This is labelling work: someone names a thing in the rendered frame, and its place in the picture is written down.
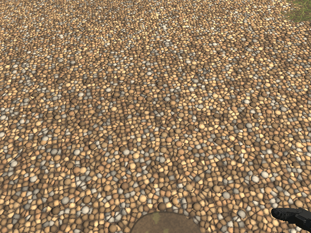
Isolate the right robot hand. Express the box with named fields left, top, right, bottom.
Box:
left=271, top=207, right=311, bottom=233

